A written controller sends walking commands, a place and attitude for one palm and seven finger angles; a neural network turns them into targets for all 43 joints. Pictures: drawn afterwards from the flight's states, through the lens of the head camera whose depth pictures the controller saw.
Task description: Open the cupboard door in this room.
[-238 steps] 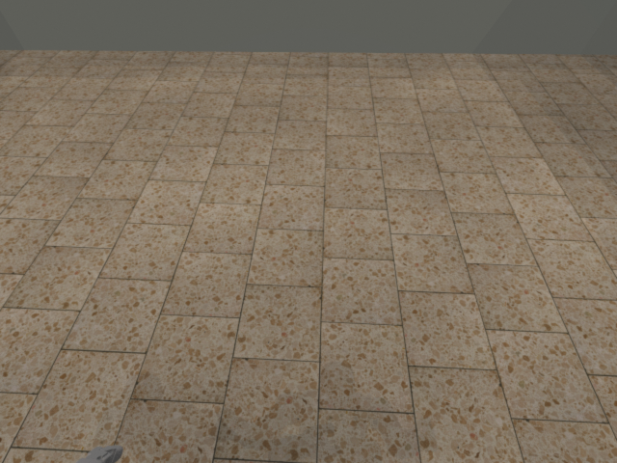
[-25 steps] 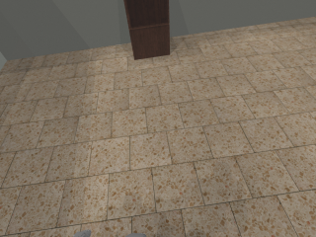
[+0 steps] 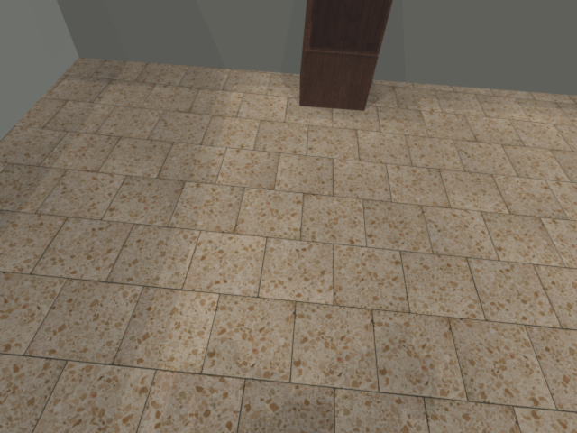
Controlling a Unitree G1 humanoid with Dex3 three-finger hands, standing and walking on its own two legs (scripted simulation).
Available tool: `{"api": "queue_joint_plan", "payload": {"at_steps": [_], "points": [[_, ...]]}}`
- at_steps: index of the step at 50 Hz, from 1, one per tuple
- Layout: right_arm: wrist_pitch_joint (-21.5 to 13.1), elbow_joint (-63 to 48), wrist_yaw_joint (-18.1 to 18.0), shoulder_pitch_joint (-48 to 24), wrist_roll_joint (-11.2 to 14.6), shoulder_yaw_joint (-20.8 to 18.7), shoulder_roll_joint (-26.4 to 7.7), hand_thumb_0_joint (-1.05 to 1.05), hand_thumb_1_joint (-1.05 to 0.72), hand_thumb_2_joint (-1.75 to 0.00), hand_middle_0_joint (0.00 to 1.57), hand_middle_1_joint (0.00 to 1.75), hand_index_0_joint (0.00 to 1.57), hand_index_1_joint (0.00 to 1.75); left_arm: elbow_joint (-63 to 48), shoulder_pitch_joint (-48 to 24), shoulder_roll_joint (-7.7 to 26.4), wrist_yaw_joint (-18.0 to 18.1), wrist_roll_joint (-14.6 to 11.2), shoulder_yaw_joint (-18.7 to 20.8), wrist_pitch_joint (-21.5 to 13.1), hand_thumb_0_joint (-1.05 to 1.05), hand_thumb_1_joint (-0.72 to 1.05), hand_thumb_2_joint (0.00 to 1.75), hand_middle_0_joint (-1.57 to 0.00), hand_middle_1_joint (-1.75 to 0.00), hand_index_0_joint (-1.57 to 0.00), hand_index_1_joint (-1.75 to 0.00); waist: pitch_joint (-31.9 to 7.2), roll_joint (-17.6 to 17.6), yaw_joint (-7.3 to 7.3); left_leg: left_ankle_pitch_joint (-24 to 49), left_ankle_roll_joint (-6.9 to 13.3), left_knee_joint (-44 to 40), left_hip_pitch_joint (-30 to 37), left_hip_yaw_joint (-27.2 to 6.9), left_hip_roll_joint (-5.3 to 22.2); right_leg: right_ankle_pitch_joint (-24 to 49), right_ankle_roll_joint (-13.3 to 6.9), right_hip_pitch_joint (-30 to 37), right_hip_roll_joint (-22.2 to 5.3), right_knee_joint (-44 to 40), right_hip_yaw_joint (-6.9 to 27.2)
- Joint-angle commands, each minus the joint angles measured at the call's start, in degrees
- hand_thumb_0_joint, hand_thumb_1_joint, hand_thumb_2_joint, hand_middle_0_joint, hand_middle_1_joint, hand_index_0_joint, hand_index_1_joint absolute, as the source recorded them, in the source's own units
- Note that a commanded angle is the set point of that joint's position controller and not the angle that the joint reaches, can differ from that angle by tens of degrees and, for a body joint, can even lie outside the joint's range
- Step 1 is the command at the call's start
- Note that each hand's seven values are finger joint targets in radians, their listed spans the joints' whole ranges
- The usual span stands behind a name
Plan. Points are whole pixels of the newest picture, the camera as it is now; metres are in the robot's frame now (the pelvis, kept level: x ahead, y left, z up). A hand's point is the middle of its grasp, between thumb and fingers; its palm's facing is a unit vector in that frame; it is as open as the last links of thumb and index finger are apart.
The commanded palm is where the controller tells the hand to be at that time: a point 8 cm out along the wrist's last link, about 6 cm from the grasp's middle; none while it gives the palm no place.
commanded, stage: turn or walk to find it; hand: left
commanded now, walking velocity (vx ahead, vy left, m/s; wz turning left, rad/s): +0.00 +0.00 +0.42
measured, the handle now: out of the picture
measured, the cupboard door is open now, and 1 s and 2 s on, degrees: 0 0 0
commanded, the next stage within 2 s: stand and wait in 0.06 s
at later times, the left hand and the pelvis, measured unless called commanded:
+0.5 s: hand out of the picture -0.02 +0.15 -0.17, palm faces +0.11 -0.98 -0.19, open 7.4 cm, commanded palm none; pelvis -0.02 -0.02 +0.00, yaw +4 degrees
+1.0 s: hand out of the picture +0.02 +0.18 -0.15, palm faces +0.28 -0.92 -0.29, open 7.4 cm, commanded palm none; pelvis -0.04 -0.04 -0.01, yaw +15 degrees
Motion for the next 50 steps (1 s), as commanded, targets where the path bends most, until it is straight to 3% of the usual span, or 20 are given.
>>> {"api": "queue_joint_plan", "payload": {"at_steps": [1, 5, 7, 10, 11, 12, 19, 24, 30, 33, 35, 37, 38, 43, 45, 46, 47, 48, 49, 50], "points": [[-0.8, -1.1, -0.6, 2.6, 0.3, -2.6, -10.9, 0.00, -0.90, -0.90, 0.20, 0.30, 0.20, 0.30, -3.4, -0.8, 1.3, -0.1, 0.0, -0.3, -1.7, 0.00, 0.90, 0.90, -0.20, -0.30, -0.20, -0.30, -1.1, 11.1, -2.79, 26.6, 7.8, -11.0, 2.5, -11.5, 13.8, 0.3, 0.8, -2.3, -0.5, -2.9, 1.3], [-0.6, -0.9, -0.4, 3.2, 0.3, -3.2, -10.8, 0.00, -0.90, -0.90, 0.20, 0.30, 0.20, 0.30, -3.1, 0.8, 0.5, 0.2, 0.0, -0.4, -2.2, 0.00, 0.90, 0.90, -0.20, -0.30, -0.20, -0.30, -3.1, 9.9, -2.63, 24.1, 7.4, -9.4, 2.3, -12.9, 12.9, 3.7, 0.8, 1.9, 0.7, -12.1, 0.3], [-0.7, -0.6, -0.3, 2.9, 0.7, -3.1, -9.7, 0.00, -0.90, -0.90, 0.20, 0.30, 0.20, 0.30, -1.7, 4.0, 0.6, 0.5, 0.2, -0.5, -2.9, 0.00, 0.90, 0.90, -0.20, -0.30, -0.20, -0.30, -4.2, 8.1, -1.23, 19.6, 5.0, -6.3, -0.1, -11.5, 10.5, 12.8, 0.7, 8.4, 0.7, -22.9, 0.0], [-0.6, -0.7, 0.4, 4.1, 1.3, -1.9, -4.5, 0.00, -0.90, -0.90, 0.20, 0.30, 0.20, 0.30, -1.8, 2.1, 5.5, 0.8, 0.5, -0.6, -4.0, 0.00, 0.90, 0.90, -0.20, -0.30, -0.20, -0.30, -2.6, -3.1, -2.91, 2.2, -1.1, -1.2, -4.6, -4.6, 1.7, 19.2, -4.4, 8.8, -10.4, -31.2, 11.2], [0.1, -0.3, 0.3, 4.0, 0.7, -1.9, -4.5, 0.00, -0.90, -0.90, 0.20, 0.30, 0.20, 0.30, -2.1, 0.6, 6.5, 0.7, 0.4, -0.1, -4.3, 0.00, 0.90, 0.90, -0.20, -0.30, -0.20, -0.30, -1.1, -11.7, -2.73, -1.1, -1.8, 0.3, -4.0, -3.6, 0.8, 15.9, -6.2, 4.9, -10.9, -33.4, 13.3], [0.5, -0.1, 0.4, 4.4, 0.4, -2.1, -5.1, 0.00, -0.90, -0.90, 0.20, 0.30, 0.20, 0.30, -2.2, -0.3, 5.8, 0.7, 0.5, -0.2, -4.2, 0.00, 0.90, 0.90, -0.20, -0.30, -0.20, -0.30, 1.0, -13.2, -2.78, -1.9, -1.8, 1.7, -3.1, -3.3, 1.2, 12.5, -7.1, 1.9, -11.0, -35.0, 13.2], [-0.7, 4.4, 0.0, 8.8, 0.5, -0.8, -4.8, 0.00, -0.90, -0.90, 0.20, 0.30, 0.20, 0.30, -0.8, -0.4, 2.5, 0.7, -0.3, -0.9, -3.5, 0.00, 0.90, 0.90, -0.20, -0.30, -0.20, -0.30, 3.1, 3.1, -2.57, 7.8, -0.7, -6.7, -2.5, -6.3, 4.7, 9.6, -3.1, 3.5, -3.1, -30.6, 5.3], [-0.2, 3.5, 0.1, 9.1, 0.4, -1.3, -5.3, 0.00, -0.90, -0.90, 0.20, 0.30, 0.20, 0.30, -1.0, 0.6, 4.0, 0.9, -0.3, 0.4, -3.1, 0.00, 0.90, 0.90, -0.20, -0.30, -0.20, -0.30, 1.2, 1.7, -1.68, 6.9, -1.0, -2.7, -7.4, -5.9, 3.6, 8.8, -4.0, 7.2, -5.9, -29.8, 5.0], [0.6, 1.8, 0.5, 11.8, 0.1, -2.5, -4.8, 0.00, -0.90, -0.90, 0.20, 0.30, 0.20, 0.30, -4.5, -3.0, 5.3, 0.9, 0.3, 1.8, -2.6, 0.00, 0.90, 0.90, -0.20, -0.30, -0.20, -0.30, -0.5, -1.1, -3.15, 4.3, -1.2, 5.2, -7.6, -5.0, 3.1, 6.4, -6.6, 2.8, -10.6, -28.5, 4.9], [0.4, 0.4, 0.6, 12.1, -0.1, -2.9, -6.6, 0.00, -0.90, -0.90, 0.20, 0.30, 0.20, 0.30, -5.7, -4.1, 3.7, 0.7, 0.1, 2.0, -2.1, 0.00, 0.90, 0.90, -0.20, -0.30, -0.20, -0.30, 1.2, 7.3, -3.51, 5.5, 1.0, -2.6, -11.1, -13.6, 6.0, 3.6, -3.1, 1.5, -4.6, -19.6, -1.0], [0.0, -0.8, 0.1, 12.4, -0.4, -3.7, -10.2, 0.00, -0.90, -0.90, 0.20, 0.30, 0.20, 0.30, -6.8, -4.1, 1.7, 0.7, 0.0, 1.8, -1.9, 0.00, 0.90, 0.90, -0.20, -0.30, -0.20, -0.30, 0.4, 17.0, -3.73, 4.1, 6.3, -13.2, -11.3, -28.8, 13.0, 1.5, -0.7, -0.4, 2.5, -5.0, -3.0], [-0.5, -1.3, -0.4, 13.3, -0.2, -4.2, -10.9, 0.00, -0.90, -0.90, 0.20, 0.30, 0.20, 0.30, -8.1, -5.3, 1.3, 0.6, 0.3, 1.7, -2.1, 0.00, 0.90, 0.90, -0.20, -0.30, -0.20, -0.30, -3.3, 15.1, -4.37, 11.2, 10.4, -12.7, -5.0, -32.3, 15.1, -4.7, -1.2, -5.8, 2.3, 5.6, 2.3], [-0.5, -1.4, -0.6, 12.4, -0.3, -4.3, -11.2, 0.00, -0.90, -0.90, 0.20, 0.30, 0.20, 0.30, -8.4, -5.9, 1.0, 0.5, 0.1, 1.6, -2.3, 0.00, 0.90, 0.90, -0.20, -0.30, -0.20, -0.30, -4.5, 13.7, -4.10, 14.7, 10.9, -11.1, -2.7, -30.8, 14.6, -4.7, -1.1, -7.0, 2.2, 5.7, 3.5], [0.0, -3.0, -0.4, 11.2, -0.5, -4.9, -12.2, 0.00, -0.90, -0.90, 0.20, 0.30, 0.20, 0.30, -9.8, -5.8, 0.5, 0.3, -0.6, 1.2, -2.7, 0.00, 0.90, 0.90, -0.20, -0.30, -0.20, -0.30, -7.8, 9.8, -4.32, 24.5, 9.4, -7.8, 1.3, -27.5, 11.0, -1.3, -0.4, -2.6, 4.4, -6.2, 3.3], [0.4, -4.1, 0.0, 9.3, -0.4, -5.1, -12.5, 0.00, -0.90, -0.90, 0.20, 0.30, 0.20, 0.30, -9.6, -2.9, 1.2, 0.5, -0.7, 1.4, -2.8, 0.00, 0.90, 0.90, -0.20, -0.30, -0.20, -0.30, -8.1, 10.5, -2.90, 23.0, 7.3, -6.2, -1.7, -26.0, 8.7, 4.7, -0.3, 4.1, 5.1, -16.7, 2.5], [0.5, -4.8, 0.2, 7.8, -0.1, -5.2, -12.2, 0.00, -0.90, -0.90, 0.20, 0.30, 0.20, 0.30, -9.2, -0.3, 2.1, 0.7, -0.6, 1.6, -2.9, 0.00, 0.90, 0.90, -0.20, -0.30, -0.20, -0.30, -8.2, 9.6, -1.50, 18.1, 5.1, -4.5, -5.4, -24.3, 6.8, 11.1, -0.3, 10.1, 4.5, -24.9, 2.1], [0.6, -5.7, 0.7, 7.2, 0.4, -5.2, -10.3, 0.00, -0.90, -0.90, 0.20, 0.30, 0.20, 0.30, -9.0, 1.4, 4.9, 0.9, -0.1, 2.1, -3.3, 0.00, 0.90, 0.90, -0.20, -0.30, -0.20, -0.30, -7.8, 3.7, -0.89, 9.7, 1.9, -0.4, -13.1, -20.6, 3.3, 13.5, -1.4, 17.6, -0.2, -30.8, 6.1], [0.6, -7.3, 1.0, 6.8, 0.6, -4.7, -7.1, 0.00, -0.90, -0.90, 0.20, 0.30, 0.20, 0.30, -9.6, 1.0, 9.9, 1.3, 0.7, 3.2, -3.6, 0.00, 0.90, 0.90, -0.20, -0.30, -0.20, -0.30, -4.9, -10.0, -0.75, -3.9, -2.0, 10.3, -24.6, -11.0, -3.5, 10.6, -6.3, 20.8, -14.1, -34.6, 20.1], [0.8, -8.6, 1.1, 4.2, -0.1, -5.3, -8.4, 0.00, -0.90, -0.90, 0.20, 0.30, 0.20, 0.30, -11.6, -1.5, 11.7, 1.1, 0.8, 3.1, -3.2, 0.00, 0.90, 0.90, -0.20, -0.30, -0.20, -0.30, -2.2, -10.9, -0.20, -14.2, -2.8, 22.6, -24.6, -8.0, -4.0, 13.9, -11.3, 11.6, -21.9, -36.0, 23.5], [1.7, -8.2, 1.2, 2.8, -0.5, -5.6, -9.4, 0.00, -0.90, -0.90, 0.20, 0.30, 0.20, 0.30, -12.3, -3.3, 10.1, 1.2, 0.6, 3.2, -3.6, 0.00, 0.90, 0.90, -0.20, -0.30, -0.20, -0.30, 0.5, -11.1, -1.09, -14.0, -2.7, 30.5, -24.4, -9.9, -1.8, 15.7, -11.7, 6.0, -20.2, -36.5, 22.7]]}}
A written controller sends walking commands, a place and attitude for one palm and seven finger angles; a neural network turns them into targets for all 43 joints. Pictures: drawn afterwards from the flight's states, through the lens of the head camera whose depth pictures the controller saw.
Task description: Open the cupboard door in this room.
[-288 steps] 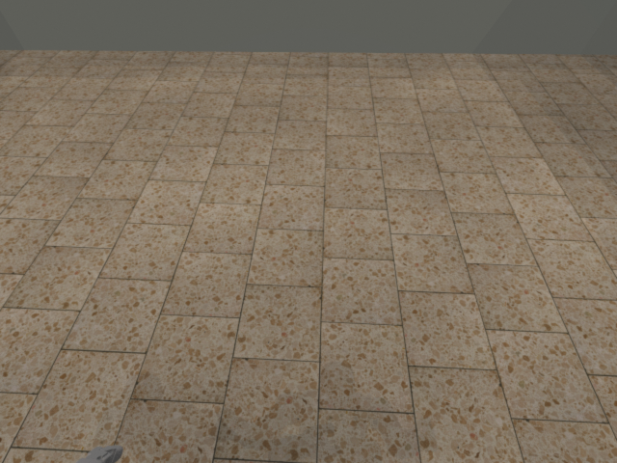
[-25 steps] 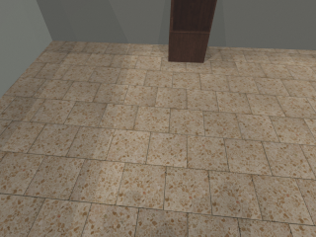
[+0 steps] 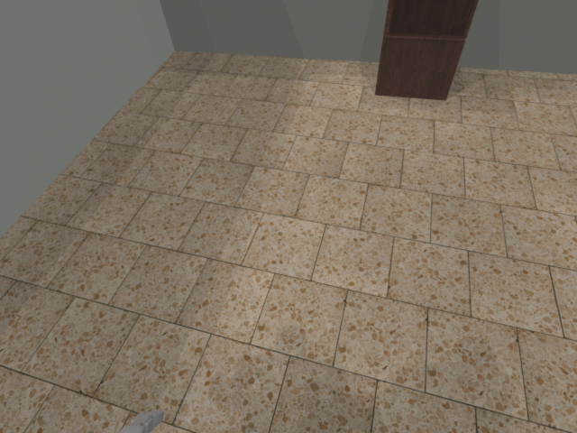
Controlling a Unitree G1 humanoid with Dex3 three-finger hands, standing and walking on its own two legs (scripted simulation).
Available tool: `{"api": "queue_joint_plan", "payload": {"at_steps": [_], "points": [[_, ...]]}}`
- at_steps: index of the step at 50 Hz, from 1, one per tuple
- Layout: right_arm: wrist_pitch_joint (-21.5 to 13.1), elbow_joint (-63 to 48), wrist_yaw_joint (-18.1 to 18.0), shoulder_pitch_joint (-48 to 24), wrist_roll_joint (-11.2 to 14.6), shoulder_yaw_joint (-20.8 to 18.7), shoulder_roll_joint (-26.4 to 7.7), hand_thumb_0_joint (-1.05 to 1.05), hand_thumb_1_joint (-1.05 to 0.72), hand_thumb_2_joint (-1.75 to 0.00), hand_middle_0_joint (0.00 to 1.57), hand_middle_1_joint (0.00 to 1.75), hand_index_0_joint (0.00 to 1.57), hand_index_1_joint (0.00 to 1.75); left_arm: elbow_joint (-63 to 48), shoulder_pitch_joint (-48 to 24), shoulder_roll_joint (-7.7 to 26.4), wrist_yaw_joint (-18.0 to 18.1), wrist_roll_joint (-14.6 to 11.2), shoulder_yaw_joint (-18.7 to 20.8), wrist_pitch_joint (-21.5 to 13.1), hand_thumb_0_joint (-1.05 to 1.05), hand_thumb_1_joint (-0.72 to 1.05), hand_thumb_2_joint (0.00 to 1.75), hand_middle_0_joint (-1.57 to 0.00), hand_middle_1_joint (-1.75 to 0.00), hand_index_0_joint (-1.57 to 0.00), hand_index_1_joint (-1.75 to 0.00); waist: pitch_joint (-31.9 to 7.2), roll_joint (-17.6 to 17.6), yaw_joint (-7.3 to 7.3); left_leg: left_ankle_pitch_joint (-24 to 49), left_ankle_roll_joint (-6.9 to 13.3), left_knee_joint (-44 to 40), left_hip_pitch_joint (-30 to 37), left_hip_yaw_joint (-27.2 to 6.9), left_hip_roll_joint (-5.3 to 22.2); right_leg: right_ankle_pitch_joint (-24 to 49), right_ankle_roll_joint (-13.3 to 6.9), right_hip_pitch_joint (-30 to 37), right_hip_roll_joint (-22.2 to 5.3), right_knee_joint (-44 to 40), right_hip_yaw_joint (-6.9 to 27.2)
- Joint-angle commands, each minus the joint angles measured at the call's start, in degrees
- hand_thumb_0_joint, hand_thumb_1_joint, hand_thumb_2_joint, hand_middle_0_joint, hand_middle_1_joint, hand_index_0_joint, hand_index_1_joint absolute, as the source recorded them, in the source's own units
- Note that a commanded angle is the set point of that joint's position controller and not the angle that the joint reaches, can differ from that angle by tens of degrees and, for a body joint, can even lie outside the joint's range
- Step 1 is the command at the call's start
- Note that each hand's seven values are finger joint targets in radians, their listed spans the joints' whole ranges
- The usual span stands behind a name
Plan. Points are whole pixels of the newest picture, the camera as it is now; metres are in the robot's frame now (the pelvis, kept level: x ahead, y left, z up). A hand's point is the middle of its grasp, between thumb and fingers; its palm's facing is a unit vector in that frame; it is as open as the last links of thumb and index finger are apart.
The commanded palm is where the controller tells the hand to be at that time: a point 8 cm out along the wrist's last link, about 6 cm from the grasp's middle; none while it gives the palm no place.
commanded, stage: turn or walk to find it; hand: left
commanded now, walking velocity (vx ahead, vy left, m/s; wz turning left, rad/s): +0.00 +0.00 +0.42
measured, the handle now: out of the picture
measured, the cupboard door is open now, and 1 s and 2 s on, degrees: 0 0 0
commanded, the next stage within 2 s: none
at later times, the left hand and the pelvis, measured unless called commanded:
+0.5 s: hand out of the picture -0.08 +0.23 -0.18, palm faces +0.29 -0.92 -0.25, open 7.4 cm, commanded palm none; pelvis -0.01 +0.03 +0.00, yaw +13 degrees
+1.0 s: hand out of the picture +0.01 +0.21 -0.13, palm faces +0.42 -0.87 -0.28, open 7.4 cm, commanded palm none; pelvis -0.02 -0.01 +0.00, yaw +26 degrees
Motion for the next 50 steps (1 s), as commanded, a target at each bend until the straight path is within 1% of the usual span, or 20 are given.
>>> {"api": "queue_joint_plan", "payload": {"at_steps": [1, 2, 4, 12, 16, 18, 19, 20, 21, 22, 25, 29, 38, 42, 43, 44, 45, 46, 48, 50], "points": [[0.3, -5.1, 0.6, -3.0, -0.1, -2.4, -6.0, 0.00, -0.90, -0.90, 0.20, 0.30, 0.20, 0.30, -3.6, 3.0, 11.3, 0.8, 0.6, 2.3, -0.8, 0.00, 0.90, 0.90, -0.20, -0.30, -0.20, -0.30, 4.5, -13.0, 1.36, -10.7, -0.3, 29.6, -10.9, 2.1, 2.9, 9.5, -8.1, -2.6, -21.5, -18.1, 17.1], [0.5, -4.4, 0.9, -1.4, -0.1, -2.3, -5.6, 0.00, -0.90, -0.90, 0.20, 0.30, 0.20, 0.30, -4.0, 1.1, 9.8, 0.8, 0.6, 1.9, -0.9, 0.00, 0.90, 0.90, -0.20, -0.30, -0.20, -0.30, 4.7, -10.0, -0.45, -8.3, -0.7, 32.1, -10.9, 2.8, 3.5, 13.6, -7.2, -2.6, -19.3, -16.5, 13.0], [0.4, -3.4, 1.2, 0.0, 0.0, -1.8, -5.2, 0.00, -0.90, -0.90, 0.20, 0.30, 0.20, 0.30, -4.1, 1.7, 8.7, 0.6, 0.7, 1.3, -1.5, 0.00, 0.90, 0.90, -0.20, -0.30, -0.20, -0.30, 3.2, -11.5, -0.57, -4.6, -1.9, 33.9, -10.9, 4.9, 3.8, 24.4, -6.1, 1.8, -15.9, -13.2, 6.2], [0.3, -5.7, 1.0, -9.5, 0.6, -0.2, -5.4, 0.00, -0.90, -0.90, 0.20, 0.30, 0.20, 0.30, -0.8, 12.3, 11.5, 0.6, 1.1, 1.6, -1.2, 0.00, 0.90, 0.90, -0.20, -0.30, -0.20, -0.30, -0.8, -12.8, 4.04, -9.4, -2.9, 21.4, -8.1, 9.1, 4.5, 43.5, -7.7, 12.8, -18.0, -8.0, 3.3], [-0.3, -6.0, 1.0, -10.3, 1.1, 0.6, -5.1, 0.00, -0.90, -0.90, 0.20, 0.30, 0.20, 0.30, -0.1, 12.5, 13.6, 0.6, 1.3, 2.2, -0.7, 0.00, 0.90, 0.90, -0.20, -0.30, -0.20, -0.30, -3.0, -15.3, 4.47, -9.6, -1.5, 9.0, -1.0, 12.2, 4.1, 45.1, -7.4, 12.9, -18.7, -5.4, 1.6], [-0.9, -5.5, 0.9, -7.6, 1.1, 0.6, -5.5, 0.00, -0.90, -0.90, 0.20, 0.30, 0.20, 0.30, 0.3, 11.1, 13.8, 0.6, 1.1, 2.4, -0.6, 0.00, 0.90, 0.90, -0.20, -0.30, -0.20, -0.30, -4.3, -14.7, 2.72, -4.4, -0.7, -1.1, 4.8, 13.4, 3.9, 43.3, -5.5, 11.6, -18.4, -2.0, -0.1], [-1.3, -4.9, 0.9, -5.3, 0.9, 0.4, -6.3, 0.00, -0.90, -0.90, 0.20, 0.30, 0.20, 0.30, 0.3, 10.3, 13.8, 0.4, 0.7, 2.4, -0.5, 0.00, 0.90, 0.90, -0.20, -0.30, -0.20, -0.30, -5.5, -13.5, 1.17, 2.6, -0.1, -8.6, 11.0, 13.6, 3.9, 40.4, -3.2, 8.8, -17.1, 1.9, -2.4], [-1.9, -4.4, 0.9, -1.9, 0.5, -0.4, -9.8, 0.00, -0.90, -0.90, 0.20, 0.30, 0.20, 0.30, -0.5, 10.2, 12.6, 0.2, 0.1, 2.2, -0.3, 0.00, 0.90, 0.90, -0.20, -0.30, -0.20, -0.30, -8.4, -6.1, -0.75, 16.7, 2.3, -12.8, 22.4, 8.3, 9.6, 30.2, 0.1, 0.1, -14.7, 10.8, -5.4], [-2.2, -4.0, 0.7, 1.1, 0.3, -1.7, -15.7, 0.00, -0.90, -0.90, 0.20, 0.30, 0.20, 0.30, -2.4, 10.7, 8.9, -0.3, -0.1, 1.4, -0.1, 0.00, 0.90, 0.90, -0.20, -0.30, -0.20, -0.30, -9.8, 11.5, -1.63, 41.5, 10.2, -11.7, 31.4, -10.3, 24.6, -8.2, 4.3, -16.0, -7.1, 22.5, -7.2], [-1.6, -2.9, 0.3, 3.6, 1.0, -1.9, -16.8, 0.00, -0.90, -0.90, 0.20, 0.30, 0.20, 0.30, -3.5, 7.2, 8.6, 0.4, 0.5, 0.5, 0.7, 0.00, 0.90, 0.90, -0.20, -0.30, -0.20, -0.30, -9.1, 11.1, -2.79, 46.7, 13.8, -12.3, 26.7, -10.3, 27.5, -19.8, 4.4, -16.2, -6.3, 28.4, -1.6], [-1.8, -4.2, -0.8, -2.8, 0.5, -0.9, -12.0, 0.00, -0.90, -0.90, 0.20, 0.30, 0.20, 0.30, -2.0, 3.6, 9.1, 0.0, 0.2, 1.3, 1.2, 0.00, 0.90, 0.90, -0.20, -0.30, -0.20, -0.30, -2.2, 5.9, -0.60, 35.5, 12.6, -13.8, 17.8, -5.4, 20.7, -10.3, 4.7, -17.3, -6.7, 33.5, 2.4], [-2.4, -5.1, -0.5, -4.4, 0.7, -0.6, -10.8, 0.00, -0.90, -0.90, 0.20, 0.30, 0.20, 0.30, -0.9, 6.2, 8.4, -0.6, 0.3, 1.4, 1.5, 0.00, 0.90, 0.90, -0.20, -0.30, -0.20, -0.30, -2.7, 3.3, 1.14, 28.7, 10.7, -16.0, 15.7, -2.3, 16.7, -4.3, 5.4, -14.8, -5.5, 31.1, 1.7], [-1.9, -5.0, -0.2, -0.4, 0.0, -1.8, -10.6, 0.00, -0.90, -0.90, 0.20, 0.30, 0.20, 0.30, -4.9, 0.0, 6.8, -0.3, 0.1, 1.2, 1.0, 0.00, 0.90, 0.90, -0.20, -0.30, -0.20, -0.30, -2.8, 5.2, -0.83, 27.0, 11.6, -14.7, 14.5, -9.1, 16.1, -6.5, 5.1, -10.7, -2.8, 16.3, 1.7], [-1.6, -5.7, -0.1, -1.6, 0.1, -2.2, -10.6, 0.00, -0.90, -0.90, 0.20, 0.30, 0.20, 0.30, -4.6, 3.9, 7.2, -0.1, -0.2, 1.2, 0.3, 0.00, 0.90, 0.90, -0.20, -0.30, -0.20, -0.30, -4.0, 5.5, 1.32, 25.7, 9.8, -11.3, 9.5, -10.6, 13.9, -0.1, 4.1, -1.0, -0.8, 2.5, 0.9], [-1.6, -5.9, 0.0, -1.7, 0.3, -2.1, -10.0, 0.00, -0.90, -0.90, 0.20, 0.30, 0.20, 0.30, -4.2, 5.7, 7.6, 0.1, -0.3, 1.4, -0.1, 0.00, 0.90, 0.90, -0.20, -0.30, -0.20, -0.30, -5.3, 3.5, 2.50, 23.1, 8.1, -8.6, 6.9, -10.2, 12.4, 5.8, 3.9, 4.7, -1.5, -5.9, 0.9], [-1.8, -6.1, 0.2, -1.0, 0.8, -1.9, -7.9, 0.00, -0.90, -0.90, 0.20, 0.30, 0.20, 0.30, -3.8, 7.6, 10.4, 0.4, 0.1, 1.9, -0.8, 0.00, 0.90, 0.90, -0.20, -0.30, -0.20, -0.30, -6.7, -2.6, 3.21, 13.4, 4.7, -3.3, 0.2, -7.0, 9.0, 9.7, 2.6, 13.0, -7.1, -12.1, 6.0], [-1.9, -7.5, 0.6, -0.2, 1.1, -1.1, -4.0, 0.00, -0.90, -0.90, 0.20, 0.30, 0.20, 0.30, -3.9, 8.7, 15.5, 0.8, 1.0, 2.9, -1.3, 0.00, 0.90, 0.90, -0.20, -0.30, -0.20, -0.30, -6.1, -18.4, 3.43, -8.6, 0.2, 8.5, -10.3, 3.6, 0.3, 14.6, -3.0, 17.3, -22.1, -14.8, 20.3], [-1.0, -7.6, 0.3, -1.2, 0.4, -1.8, -6.4, 0.00, -0.90, -0.90, 0.20, 0.30, 0.20, 0.30, -4.8, 8.1, 16.1, 0.7, 0.5, 2.8, -0.9, 0.00, 0.90, 0.90, -0.20, -0.30, -0.20, -0.30, -4.9, -16.9, 4.08, -17.3, -0.2, 20.2, -9.2, 3.1, 1.0, 14.0, -8.2, 8.1, -27.8, -16.2, 22.3], [0.5, -6.0, 0.8, -1.7, 0.1, -2.3, -6.9, 0.00, -0.90, -0.90, 0.20, 0.30, 0.20, 0.30, -6.1, 2.1, 13.0, 0.8, 0.4, 2.4, -0.6, 0.00, 0.90, 0.90, -0.20, -0.30, -0.20, -0.30, 1.3, -12.8, 1.63, -11.7, -0.1, 33.1, -9.2, 2.1, 3.3, 4.3, -7.9, -1.4, -22.5, -18.2, 17.1], [0.7, -3.8, 1.4, 1.8, 0.0, -2.1, -5.7, 0.00, -0.90, -0.90, 0.20, 0.30, 0.20, 0.30, -6.6, -1.3, 10.0, 0.5, 0.4, 1.4, -1.0, 0.00, 0.90, 0.90, -0.20, -0.30, -0.20, -0.30, 2.4, -11.5, -0.76, -4.9, -1.2, 36.2, -9.0, 4.1, 4.3, 8.3, -5.3, -1.9, -17.0, -16.2, 7.6]]}}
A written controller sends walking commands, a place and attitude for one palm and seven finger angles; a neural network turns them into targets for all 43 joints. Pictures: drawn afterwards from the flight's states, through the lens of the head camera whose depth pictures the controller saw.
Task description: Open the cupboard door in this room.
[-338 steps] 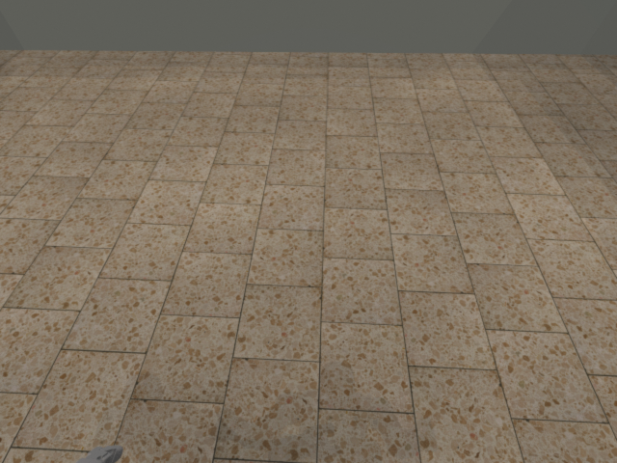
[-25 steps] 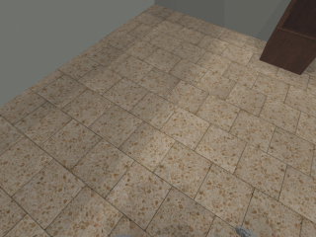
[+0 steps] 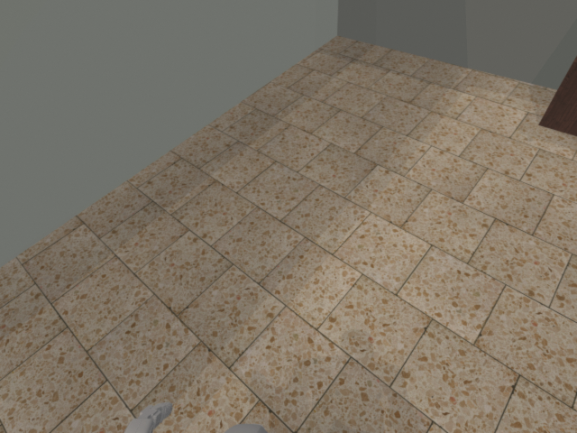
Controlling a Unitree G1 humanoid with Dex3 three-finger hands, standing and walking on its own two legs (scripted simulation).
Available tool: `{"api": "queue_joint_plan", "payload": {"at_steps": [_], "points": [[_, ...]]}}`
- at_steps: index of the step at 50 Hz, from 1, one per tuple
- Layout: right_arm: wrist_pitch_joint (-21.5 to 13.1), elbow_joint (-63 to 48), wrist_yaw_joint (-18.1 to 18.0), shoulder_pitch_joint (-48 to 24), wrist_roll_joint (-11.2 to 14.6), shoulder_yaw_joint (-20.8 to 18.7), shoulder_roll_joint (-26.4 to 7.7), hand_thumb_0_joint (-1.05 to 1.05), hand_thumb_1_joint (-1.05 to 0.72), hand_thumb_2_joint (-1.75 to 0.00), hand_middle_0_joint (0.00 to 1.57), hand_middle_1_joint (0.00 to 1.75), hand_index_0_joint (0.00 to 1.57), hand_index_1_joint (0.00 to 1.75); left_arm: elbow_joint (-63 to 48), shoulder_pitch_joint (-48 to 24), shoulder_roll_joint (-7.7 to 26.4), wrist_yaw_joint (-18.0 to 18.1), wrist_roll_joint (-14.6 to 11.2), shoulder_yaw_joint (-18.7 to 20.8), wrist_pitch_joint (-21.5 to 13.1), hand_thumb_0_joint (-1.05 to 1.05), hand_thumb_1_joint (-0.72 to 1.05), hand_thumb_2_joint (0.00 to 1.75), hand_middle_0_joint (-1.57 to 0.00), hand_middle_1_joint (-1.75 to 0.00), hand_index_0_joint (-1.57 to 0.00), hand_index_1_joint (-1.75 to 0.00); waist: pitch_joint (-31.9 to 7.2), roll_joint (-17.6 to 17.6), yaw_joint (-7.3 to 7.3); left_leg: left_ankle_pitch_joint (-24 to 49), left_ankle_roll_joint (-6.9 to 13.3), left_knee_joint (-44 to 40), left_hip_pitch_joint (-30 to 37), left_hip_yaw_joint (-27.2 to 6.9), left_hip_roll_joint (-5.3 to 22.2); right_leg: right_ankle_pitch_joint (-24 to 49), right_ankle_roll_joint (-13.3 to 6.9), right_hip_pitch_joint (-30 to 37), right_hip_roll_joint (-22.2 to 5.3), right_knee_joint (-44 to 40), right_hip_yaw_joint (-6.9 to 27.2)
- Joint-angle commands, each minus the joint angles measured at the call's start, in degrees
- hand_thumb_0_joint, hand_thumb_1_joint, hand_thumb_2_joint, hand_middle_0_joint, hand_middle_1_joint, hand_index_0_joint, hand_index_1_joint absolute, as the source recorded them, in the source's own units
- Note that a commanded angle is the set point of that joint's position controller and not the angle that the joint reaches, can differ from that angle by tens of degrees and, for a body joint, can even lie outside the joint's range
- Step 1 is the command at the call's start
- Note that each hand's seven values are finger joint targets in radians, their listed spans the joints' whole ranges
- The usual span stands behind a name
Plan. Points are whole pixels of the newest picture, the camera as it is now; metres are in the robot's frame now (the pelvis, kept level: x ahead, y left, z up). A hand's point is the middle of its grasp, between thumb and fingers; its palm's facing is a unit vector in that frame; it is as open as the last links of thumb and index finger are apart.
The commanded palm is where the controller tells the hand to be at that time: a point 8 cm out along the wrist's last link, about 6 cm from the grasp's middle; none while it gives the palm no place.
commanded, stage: turn or walk to find it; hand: left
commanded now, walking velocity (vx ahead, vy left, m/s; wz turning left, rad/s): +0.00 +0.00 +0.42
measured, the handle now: out of the picture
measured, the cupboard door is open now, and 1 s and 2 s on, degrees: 0 0 0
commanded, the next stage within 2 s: none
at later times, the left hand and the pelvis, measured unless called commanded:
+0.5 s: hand out of the picture -0.06 +0.25 -0.18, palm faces +0.29 -0.92 -0.26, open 7.4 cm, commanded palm none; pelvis -0.02 +0.04 +0.00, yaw +13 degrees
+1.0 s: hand out of the picture -0.02 +0.20 -0.15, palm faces +0.44 -0.86 -0.26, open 7.4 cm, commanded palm none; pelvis -0.01 -0.01 +0.00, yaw +26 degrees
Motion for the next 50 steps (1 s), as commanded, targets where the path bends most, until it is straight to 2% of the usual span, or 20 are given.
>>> {"api": "queue_joint_plan", "payload": {"at_steps": [1, 6, 12, 14, 16, 17, 18, 19, 20, 23, 25, 32, 35, 37, 38, 39, 40, 42, 44, 50], "points": [[-1.1, -3.2, 0.7, 1.3, 0.1, -1.2, -3.7, 0.00, -0.90, -0.90, 0.20, 0.30, 0.20, 0.30, -3.7, -1.3, 10.2, 0.9, 0.2, 2.6, -1.4, 0.00, 0.90, 0.90, -0.20, -0.30, -0.20, -0.30, 0.6, -12.5, 0.21, 5.5, -1.8, 15.5, -6.6, 0.7, 4.2, 8.7, -3.9, 0.3, -14.3, -16.7, 8.0], [-1.0, -3.3, 0.7, -2.0, 0.2, -0.7, -3.5, 0.00, -0.90, -0.90, 0.20, 0.30, 0.20, 0.30, -1.2, 4.6, 11.2, 1.0, 0.5, 2.9, -1.4, 0.00, 0.90, 0.90, -0.20, -0.30, -0.20, -0.30, -0.8, -12.9, 2.65, 3.7, -3.1, 9.1, -5.9, 2.6, 5.3, 15.2, -5.1, 5.4, -15.6, -15.2, 6.4], [-2.1, -4.4, 0.5, -7.0, 1.1, 0.7, -2.0, 0.00, -0.90, -0.90, 0.20, 0.30, 0.20, 0.30, 1.6, 8.4, 13.8, 0.9, 1.0, 3.9, -0.9, 0.00, 0.90, 0.90, -0.20, -0.30, -0.20, -0.30, -3.9, -14.3, 5.23, -2.4, -2.4, -9.6, 0.7, 6.9, 5.3, 29.2, -6.7, 10.1, -18.0, -9.6, 4.4], [-2.4, -4.2, 0.3, -5.6, 1.2, 0.8, -1.9, 0.00, -0.90, -0.90, 0.20, 0.30, 0.20, 0.30, 2.2, 8.4, 14.7, 0.7, 1.0, 4.0, -0.7, 0.00, 0.90, 0.90, -0.20, -0.30, -0.20, -0.30, -4.7, -15.1, 4.38, -0.1, -1.8, -15.0, 4.4, 8.7, 4.3, 30.8, -5.8, 9.3, -17.8, -7.6, 3.1], [-2.9, -3.5, 0.2, -2.8, 1.1, 0.7, -2.7, 0.00, -0.90, -0.90, 0.20, 0.30, 0.20, 0.30, 2.4, 7.1, 14.4, 0.7, 0.6, 4.1, -0.3, 0.00, 0.90, 0.90, -0.20, -0.30, -0.20, -0.30, -5.9, -14.5, 2.33, 8.3, -1.0, -25.7, 11.3, 9.5, 4.3, 27.7, -2.6, 6.6, -16.4, -3.3, 0.2], [-3.4, -3.1, 0.4, -0.5, 1.0, 0.4, -4.6, 0.00, -0.90, -0.90, 0.20, 0.30, 0.20, 0.30, 2.3, 6.5, 13.2, 0.6, 0.1, 4.0, 0.0, 0.00, 0.90, 0.90, -0.20, -0.30, -0.20, -0.30, -7.1, -8.9, 0.80, 15.9, -0.1, -33.0, 18.5, 7.2, 6.5, 21.4, 0.1, 1.7, -14.8, 2.6, -2.3], [-4.0, -3.5, 0.2, 0.6, 0.4, -0.9, -10.4, 0.00, -0.90, -0.90, 0.20, 0.30, 0.20, 0.30, 0.6, 8.4, 9.9, 0.3, -0.3, 3.6, 0.5, 0.00, 0.90, 0.90, -0.20, -0.30, -0.20, -0.30, -8.2, 7.4, 0.45, 30.0, 5.0, -35.4, 26.5, -9.2, 19.2, 0.9, 4.5, -12.0, -7.8, 13.4, -5.5], [-3.5, -3.1, -0.1, 2.9, 0.5, -1.6, -13.9, 0.00, -0.90, -0.90, 0.20, 0.30, 0.20, 0.30, -1.2, 5.6, 7.7, 0.3, 0.1, 2.4, 0.8, 0.00, 0.90, 0.90, -0.20, -0.30, -0.20, -0.30, -6.9, 13.6, -1.12, 41.3, 11.6, -37.1, 24.5, -16.2, 27.6, -20.2, 5.9, -17.2, -4.2, 23.0, -3.1], [-3.7, -2.0, -0.9, 4.0, 0.3, -1.5, -12.7, 0.00, -0.90, -0.90, 0.20, 0.30, 0.20, 0.30, -1.3, 1.5, 8.3, 0.7, 0.3, 2.5, 1.6, 0.00, 0.90, 0.90, -0.20, -0.30, -0.20, -0.30, -6.0, 12.3, -2.65, 38.7, 12.1, -37.6, 20.6, -16.0, 25.9, -18.2, 5.7, -17.2, -4.2, 28.6, 2.1], [-3.9, -4.3, -1.4, -4.8, 0.3, -0.1, -8.8, 0.00, -0.90, -0.90, 0.20, 0.30, 0.20, 0.30, 1.1, 3.1, 8.7, -0.3, 0.2, 3.1, 1.3, 0.00, 0.90, 0.90, -0.20, -0.30, -0.20, -0.30, -2.1, 6.1, 1.53, 33.6, 10.0, -37.0, 16.7, -7.6, 18.5, -7.5, 5.9, -17.3, -4.2, 32.6, 3.6], [-4.1, -4.8, -1.3, -5.5, 0.5, 0.0, -8.7, 0.00, -0.90, -0.90, 0.20, 0.30, 0.20, 0.30, 1.7, 4.7, 8.8, -0.4, 0.1, 2.9, 1.3, 0.00, 0.90, 0.90, -0.20, -0.30, -0.20, -0.30, -2.8, 5.7, 1.93, 35.4, 9.7, -36.8, 17.1, -5.3, 16.6, -6.0, 6.5, -15.7, -3.7, 30.5, 3.3], [-3.6, -5.1, -1.0, -3.7, 0.2, -1.0, -9.4, 0.00, -0.90, -0.90, 0.20, 0.30, 0.20, 0.30, -0.8, 2.3, 7.6, -0.2, -0.2, 2.4, 0.9, 0.00, 0.90, 0.90, -0.20, -0.30, -0.20, -0.30, -4.5, 5.7, 0.37, 37.7, 11.1, -34.3, 19.2, -9.2, 16.7, -8.3, 6.6, -11.0, -1.0, 15.7, 2.5], [-3.3, -6.0, -0.9, -4.9, 0.1, -1.2, -9.3, 0.00, -0.90, -0.90, 0.20, 0.30, 0.20, 0.30, -0.8, 4.5, 7.5, 0.0, -0.4, 2.4, 0.3, 0.00, 0.90, 0.90, -0.20, -0.30, -0.20, -0.30, -5.1, 6.5, 1.44, 38.3, 10.1, -32.0, 15.4, -11.3, 15.2, -4.8, 6.0, -4.5, 0.7, 6.0, 1.8], [-3.2, -6.5, -0.6, -6.2, 0.6, -1.4, -8.4, 0.00, -0.90, -0.90, 0.20, 0.30, 0.20, 0.30, 0.2, 9.2, 8.9, 0.2, -0.2, 2.8, -0.5, 0.00, 0.90, 0.90, -0.20, -0.30, -0.20, -0.30, -6.0, 3.7, 3.98, 30.9, 6.8, -27.0, 9.7, -9.9, 12.2, 6.4, 5.7, 5.5, 0.0, -7.3, 1.7], [-3.3, -7.0, -0.4, -5.1, 1.0, -1.0, -5.5, 0.00, -0.90, -0.90, 0.20, 0.30, 0.20, 0.30, 0.2, 10.7, 11.9, 0.5, 0.4, 3.4, -1.2, 0.00, 0.90, 0.90, -0.20, -0.30, -0.20, -0.30, -7.3, -5.4, 4.43, 19.2, 3.5, -20.0, 2.3, -5.8, 7.7, 9.9, 3.6, 12.9, -7.8, -12.7, 8.8], [-3.4, -8.8, -0.1, -5.4, 1.1, -0.2, -2.0, 0.00, -0.90, -0.90, 0.20, 0.30, 0.20, 0.30, 0.1, 11.1, 16.9, 0.8, 1.1, 4.3, -1.5, 0.00, 0.90, 0.90, -0.20, -0.30, -0.20, -0.30, -6.0, -20.5, 4.89, -4.7, -0.2, -7.7, -7.6, 2.1, -0.5, 19.0, -2.9, 15.3, -21.7, -14.8, 22.9], [-2.5, -8.5, -0.4, -6.3, 0.6, -0.9, -4.7, 0.00, -0.90, -0.90, 0.20, 0.30, 0.20, 0.30, -0.7, 10.9, 16.5, 0.9, 0.4, 4.2, -1.4, 0.00, 0.90, 0.90, -0.20, -0.30, -0.20, -0.30, -5.9, -18.2, 5.66, -8.9, 0.1, 2.7, -5.9, -1.6, 1.6, 17.8, -7.0, 7.9, -25.0, -16.2, 23.5], [-1.7, -6.8, 0.1, -5.8, 0.5, -1.3, -4.8, 0.00, -0.90, -0.90, 0.20, 0.30, 0.20, 0.30, -1.9, 4.7, 13.2, 1.2, 0.3, 3.8, -1.1, 0.00, 0.90, 0.90, -0.20, -0.30, -0.20, -0.30, -1.4, -13.2, 2.82, -3.2, 0.0, 13.1, -7.1, -1.8, 3.5, 13.9, -6.6, 2.6, -20.2, -16.0, 17.3], [-1.6, -4.8, 0.7, -3.6, 0.3, -0.9, -3.8, 0.00, -0.90, -0.90, 0.20, 0.30, 0.20, 0.30, -2.5, 1.8, 10.7, 1.0, 0.4, 2.8, -1.5, 0.00, 0.90, 0.90, -0.20, -0.30, -0.20, -0.30, -1.0, -11.4, 1.18, 2.2, -1.4, 14.4, -6.5, 0.4, 4.3, 20.6, -4.7, 3.5, -15.7, -13.4, 8.2], [-1.5, -4.6, 0.7, -6.7, 0.6, 0.0, -2.5, 0.00, -0.90, -0.90, 0.20, 0.30, 0.20, 0.30, -0.2, 6.7, 12.3, 1.1, 0.8, 3.3, -1.4, 0.00, 0.90, 0.90, -0.20, -0.30, -0.20, -0.30, -2.0, -13.2, 3.89, 0.0, -2.8, 2.3, -3.3, 4.8, 5.3, 27.6, -5.7, 7.7, -16.8, -11.8, 3.6]]}}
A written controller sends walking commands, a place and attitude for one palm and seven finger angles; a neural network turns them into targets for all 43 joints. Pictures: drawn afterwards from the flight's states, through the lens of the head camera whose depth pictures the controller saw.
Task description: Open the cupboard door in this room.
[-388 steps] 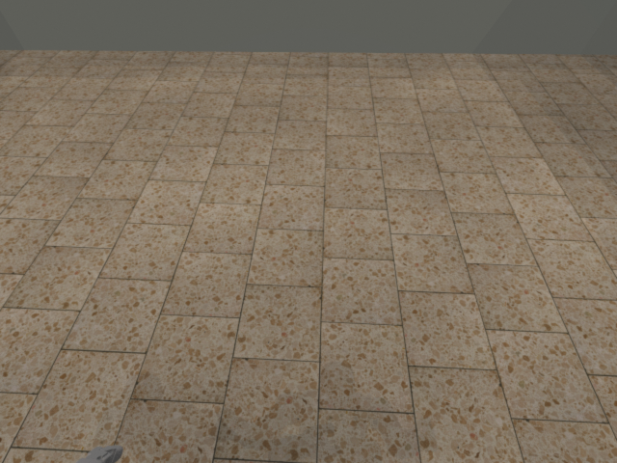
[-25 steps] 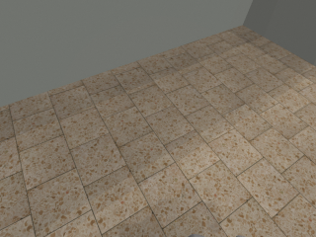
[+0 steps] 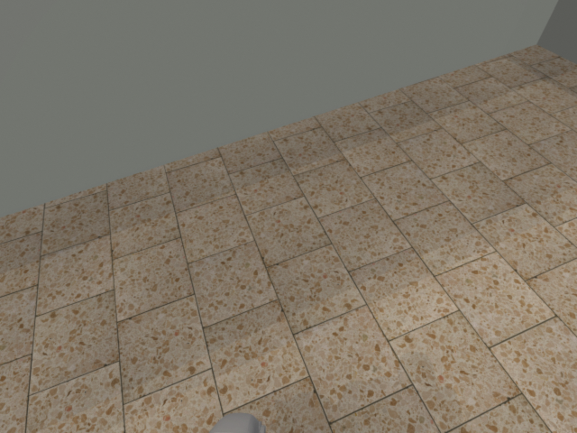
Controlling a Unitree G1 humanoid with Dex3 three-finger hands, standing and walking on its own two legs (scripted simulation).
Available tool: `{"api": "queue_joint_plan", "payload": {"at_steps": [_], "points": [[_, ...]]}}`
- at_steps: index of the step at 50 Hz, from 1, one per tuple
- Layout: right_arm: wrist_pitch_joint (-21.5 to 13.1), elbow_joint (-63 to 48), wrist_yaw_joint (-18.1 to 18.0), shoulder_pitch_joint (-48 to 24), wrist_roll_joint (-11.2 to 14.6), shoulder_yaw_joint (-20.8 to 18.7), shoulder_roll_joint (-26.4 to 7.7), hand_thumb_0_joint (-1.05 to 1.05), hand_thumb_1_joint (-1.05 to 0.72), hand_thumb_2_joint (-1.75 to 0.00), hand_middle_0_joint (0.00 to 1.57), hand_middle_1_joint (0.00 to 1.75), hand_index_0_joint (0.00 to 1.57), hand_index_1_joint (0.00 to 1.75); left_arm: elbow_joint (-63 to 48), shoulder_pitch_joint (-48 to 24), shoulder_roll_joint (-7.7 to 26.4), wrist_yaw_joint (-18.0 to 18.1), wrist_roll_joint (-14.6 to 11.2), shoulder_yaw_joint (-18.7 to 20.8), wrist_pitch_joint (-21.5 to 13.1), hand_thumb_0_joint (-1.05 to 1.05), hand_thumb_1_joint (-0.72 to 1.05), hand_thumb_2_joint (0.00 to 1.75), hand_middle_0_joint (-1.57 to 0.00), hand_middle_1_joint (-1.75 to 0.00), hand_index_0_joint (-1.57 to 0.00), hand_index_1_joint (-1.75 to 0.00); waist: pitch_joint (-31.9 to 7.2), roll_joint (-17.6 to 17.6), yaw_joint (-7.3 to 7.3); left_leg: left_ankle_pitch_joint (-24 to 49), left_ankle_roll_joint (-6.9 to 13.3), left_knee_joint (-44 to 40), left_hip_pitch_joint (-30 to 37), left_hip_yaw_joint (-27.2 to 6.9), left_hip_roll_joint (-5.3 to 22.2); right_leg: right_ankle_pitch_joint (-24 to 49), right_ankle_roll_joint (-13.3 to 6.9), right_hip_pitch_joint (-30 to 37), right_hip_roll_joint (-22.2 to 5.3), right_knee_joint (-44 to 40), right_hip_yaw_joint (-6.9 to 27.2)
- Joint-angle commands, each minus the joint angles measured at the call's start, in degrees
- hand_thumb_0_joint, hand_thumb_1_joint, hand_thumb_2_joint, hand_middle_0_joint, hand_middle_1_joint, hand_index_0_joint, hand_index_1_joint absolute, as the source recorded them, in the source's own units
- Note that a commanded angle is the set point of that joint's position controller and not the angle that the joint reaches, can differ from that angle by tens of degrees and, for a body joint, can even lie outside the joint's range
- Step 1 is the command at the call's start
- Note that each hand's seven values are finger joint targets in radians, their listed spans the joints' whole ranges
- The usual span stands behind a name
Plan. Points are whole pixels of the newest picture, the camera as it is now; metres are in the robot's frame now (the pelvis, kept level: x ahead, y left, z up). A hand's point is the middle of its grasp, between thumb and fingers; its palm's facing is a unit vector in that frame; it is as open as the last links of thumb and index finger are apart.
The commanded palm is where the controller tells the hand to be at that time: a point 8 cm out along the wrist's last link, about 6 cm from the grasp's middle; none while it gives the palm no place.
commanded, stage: turn or walk to find it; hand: left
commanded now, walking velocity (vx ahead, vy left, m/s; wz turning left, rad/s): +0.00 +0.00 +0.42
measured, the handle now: out of the picture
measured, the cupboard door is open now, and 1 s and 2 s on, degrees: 0 0 0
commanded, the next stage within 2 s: none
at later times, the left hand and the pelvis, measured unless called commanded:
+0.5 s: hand out of the picture +0.02 +0.26 -0.16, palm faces +0.24 -0.94 -0.24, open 7.4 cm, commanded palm none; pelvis -0.01 +0.04 +0.00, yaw +11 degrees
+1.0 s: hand out of the picture -0.06 +0.18 -0.16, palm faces +0.43 -0.87 -0.25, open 7.4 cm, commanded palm none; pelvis -0.03 -0.01 +0.00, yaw +25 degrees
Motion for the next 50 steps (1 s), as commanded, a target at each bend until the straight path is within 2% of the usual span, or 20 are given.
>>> {"api": "queue_joint_plan", "payload": {"at_steps": [1, 4, 8, 9, 10, 11, 12, 13, 14, 17, 26, 28, 31, 32, 33, 34, 35, 37, 39, 50], "points": [[-1.8, -5.0, 0.1, -4.6, 0.6, 0.0, -2.1, 0.00, -0.90, -0.90, 0.20, 0.30, 0.20, 0.30, -2.1, 3.8, 13.5, 0.9, 0.4, 3.3, -1.0, 0.00, 0.90, 0.90, -0.20, -0.30, -0.20, -0.30, -3.8, -12.2, 3.15, -2.4, -0.4, -8.3, -1.1, 2.8, 1.1, 29.0, -6.4, 6.4, -14.5, -9.2, 8.1], [-2.3, -5.3, 0.1, -5.9, 0.9, 0.5, -1.5, 0.00, -0.90, -0.90, 0.20, 0.30, 0.20, 0.30, -1.0, 5.1, 14.7, 0.8, 0.6, 3.9, -0.7, 0.00, 0.90, 0.90, -0.20, -0.30, -0.20, -0.30, -4.5, -13.8, 4.04, -3.4, 0.2, -16.5, 2.2, 4.7, 0.9, 32.4, -6.6, 7.4, -15.2, -6.9, 7.6], [-3.2, -4.3, -0.1, -1.2, 0.8, 0.5, -2.2, 0.00, -0.90, -0.90, 0.20, 0.30, 0.20, 0.30, -0.6, 3.1, 14.8, 0.6, 0.1, 4.2, -0.1, 0.00, 0.90, 0.90, -0.20, -0.30, -0.20, -0.30, -6.8, -12.0, 1.27, 6.7, 1.4, -33.5, 12.2, 6.8, 0.6, 28.0, -2.8, 4.9, -13.9, -0.2, 4.0], [-3.8, -3.9, -0.1, 1.1, 0.7, -0.1, -4.5, 0.00, -0.90, -0.90, 0.20, 0.30, 0.20, 0.30, -0.8, 3.3, 13.8, 0.5, -0.4, 4.1, 0.2, 0.00, 0.90, 0.90, -0.20, -0.30, -0.20, -0.30, -8.3, -6.6, -0.12, 15.6, 2.5, -40.4, 20.0, 4.3, 2.9, 22.5, 0.0, -0.5, -12.2, 6.2, 1.8], [-4.3, -4.1, -0.3, 3.4, 0.2, -1.3, -10.2, 0.00, -0.90, -0.90, 0.20, 0.30, 0.20, 0.30, -2.4, 4.4, 10.5, 0.1, -0.8, 3.7, 0.6, 0.00, 0.90, 0.90, -0.20, -0.30, -0.20, -0.30, -10.4, 9.4, -0.94, 34.0, 8.3, -41.9, 28.7, -12.8, 15.7, 1.1, 4.4, -13.5, -5.0, 17.1, -1.1], [-3.9, -3.2, -0.8, 6.4, 0.4, -1.9, -13.0, 0.00, -0.90, -0.90, 0.20, 0.30, 0.20, 0.30, -4.3, 1.1, 8.2, 0.3, -0.5, 2.4, 0.9, 0.00, 0.90, 0.90, -0.20, -0.30, -0.20, -0.30, -9.4, 14.7, -2.62, 48.6, 14.4, -43.5, 27.9, -19.0, 23.2, -20.9, 5.7, -19.0, -1.6, 26.4, 2.4], [-4.1, -2.3, -1.5, 7.1, 0.4, -1.7, -12.4, 0.00, -0.90, -0.90, 0.20, 0.30, 0.20, 0.30, -4.1, -1.9, 8.8, 0.9, -0.4, 2.5, 1.7, 0.00, 0.90, 0.90, -0.20, -0.30, -0.20, -0.30, -9.3, 14.6, -3.28, 45.8, 14.8, -43.3, 24.2, -17.9, 22.3, -19.8, 5.2, -18.0, -1.9, 31.5, 7.7], [-4.0, -2.6, -2.0, 5.1, 0.2, -1.3, -10.6, 0.00, -0.90, -0.90, 0.20, 0.30, 0.20, 0.30, -3.7, -3.7, 9.1, 0.6, -0.5, 2.8, 1.6, 0.00, 0.90, 0.90, -0.20, -0.30, -0.20, -0.30, -6.5, 12.1, -2.76, 42.7, 14.6, -43.2, 22.4, -16.5, 19.8, -16.1, 5.2, -19.9, -1.9, 34.3, 8.8], [-4.1, -3.5, -2.1, 2.0, 0.1, -0.6, -8.9, 0.00, -0.90, -0.90, 0.20, 0.30, 0.20, 0.30, -2.8, -3.6, 9.4, 0.2, -0.6, 3.0, 1.5, 0.00, 0.90, 0.90, -0.20, -0.30, -0.20, -0.30, -4.6, 8.1, -1.31, 39.8, 13.8, -43.5, 20.1, -13.4, 17.1, -11.7, 5.3, -19.4, -2.1, 35.2, 9.2], [-4.6, -4.8, -2.0, -1.0, 0.5, -0.1, -7.9, 0.00, -0.90, -0.90, 0.20, 0.30, 0.20, 0.30, -1.1, -0.4, 9.2, -0.5, -0.5, 3.1, 1.3, 0.00, 0.90, 0.90, -0.20, -0.30, -0.20, -0.30, -5.3, 5.8, 0.65, 36.9, 12.1, -44.4, 19.7, -8.5, 13.0, -6.3, 5.8, -17.0, -1.4, 33.5, 8.7], [-4.0, -4.8, -1.6, 1.8, 0.0, -1.3, -8.4, 0.00, -0.90, -0.90, 0.20, 0.30, 0.20, 0.30, -4.0, -4.3, 8.0, -0.1, -0.7, 2.5, 1.3, 0.00, 0.90, 0.90, -0.20, -0.30, -0.20, -0.30, -6.0, 6.3, -1.32, 34.1, 13.7, -43.6, 21.1, -14.1, 12.9, -8.5, 6.1, -14.4, 1.1, 19.8, 8.7], [-3.7, -5.1, -1.5, 1.2, -0.2, -1.4, -8.5, 0.00, -0.90, -0.90, 0.20, 0.30, 0.20, 0.30, -4.3, -4.0, 7.8, 0.0, -0.9, 2.4, 1.0, 0.00, 0.90, 0.90, -0.20, -0.30, -0.20, -0.30, -5.8, 7.3, -1.12, 34.3, 13.3, -42.9, 17.9, -15.7, 12.3, -8.4, 5.6, -9.8, 2.3, 14.2, 8.2], [-3.4, -6.0, -1.3, -1.0, 0.1, -1.7, -8.5, 0.00, -0.90, -0.90, 0.20, 0.30, 0.20, 0.30, -2.9, 1.8, 8.4, 0.2, -1.1, 2.7, 0.4, 0.00, 0.90, 0.90, -0.20, -0.30, -0.20, -0.30, -7.1, 6.7, 1.90, 29.9, 11.0, -39.1, 12.0, -15.6, 9.7, 1.4, 5.0, 0.5, 3.4, 0.0, 7.1], [-3.4, -6.2, -1.1, -1.2, 0.5, -1.6, -7.2, 0.00, -0.90, -0.90, 0.20, 0.30, 0.20, 0.30, -2.5, 3.7, 9.8, 0.4, -0.9, 2.9, -0.1, 0.00, 0.90, 0.90, -0.20, -0.30, -0.20, -0.30, -7.6, 3.1, 2.78, 24.4, 8.7, -36.2, 8.0, -14.6, 7.2, 6.5, 4.6, 6.4, 2.0, -7.6, 8.2], [-3.5, -6.8, -0.8, 0.0, 1.0, -1.2, -3.9, 0.00, -0.90, -0.90, 0.20, 0.30, 0.20, 0.30, -2.5, 5.3, 13.7, 0.8, 0.0, 3.7, -0.8, 0.00, 0.90, 0.90, -0.20, -0.30, -0.20, -0.30, -8.6, -8.5, 3.35, 10.3, 4.9, -27.2, -1.0, -8.6, 1.7, 5.6, 1.7, 13.6, -8.8, -13.3, 18.1], [-3.4, -8.5, -0.7, -0.7, 0.8, -0.8, -1.8, 0.00, -0.90, -0.90, 0.20, 0.30, 0.20, 0.30, -3.3, 4.9, 17.7, 0.9, 0.4, 4.2, -0.8, 0.00, 0.90, 0.90, -0.20, -0.30, -0.20, -0.30, -6.2, -19.6, 3.65, -9.0, 2.0, -14.6, -7.4, -1.8, -4.9, 9.9, -4.7, 10.6, -21.1, -15.5, 29.3], [-2.2, -7.7, -0.8, -1.0, 0.1, -1.7, -4.8, 0.00, -0.90, -0.90, 0.20, 0.30, 0.20, 0.30, -4.3, 3.5, 16.6, 1.0, -0.3, 4.3, -0.8, 0.00, 0.90, 0.90, -0.20, -0.30, -0.20, -0.30, -5.5, -17.2, 3.75, -9.0, 2.3, -4.7, -4.9, -5.2, -2.3, 3.3, -7.0, 1.6, -22.2, -17.6, 28.9], [-1.3, -5.8, -0.2, 0.0, 0.0, -2.0, -4.6, 0.00, -0.90, -0.90, 0.20, 0.30, 0.20, 0.30, -5.7, -3.0, 13.5, 1.0, -0.4, 3.6, -0.4, 0.00, 0.90, 0.90, -0.20, -0.30, -0.20, -0.30, 0.2, -11.3, 0.37, -2.7, 2.3, 5.2, -5.2, -4.9, -0.4, -3.5, -5.6, -5.8, -17.0, -18.6, 22.9], [-1.3, -3.7, 0.2, 3.3, -0.2, -1.5, -3.4, 0.00, -0.90, -0.90, 0.20, 0.30, 0.20, 0.30, -6.1, -5.1, 10.8, 0.8, -0.3, 2.7, -1.0, 0.00, 0.90, 0.90, -0.20, -0.30, -0.20, -0.30, -0.3, -11.3, -1.24, 3.3, 0.8, 7.3, -5.4, -2.6, 0.2, 6.3, -3.7, -2.7, -12.1, -15.5, 13.1], [-2.2, -4.7, -0.1, -4.2, 0.9, 0.3, -1.4, 0.00, -0.90, -0.90, 0.20, 0.30, 0.20, 0.30, -0.5, 5.2, 14.7, 0.8, 0.6, 3.9, -0.7, 0.00, 0.90, 0.90, -0.20, -0.30, -0.20, -0.30, -4.8, -13.9, 3.91, -3.9, 0.0, -16.2, 2.0, 4.3, 1.0, 27.7, -7.1, 7.2, -15.8, -8.4, 8.3]]}}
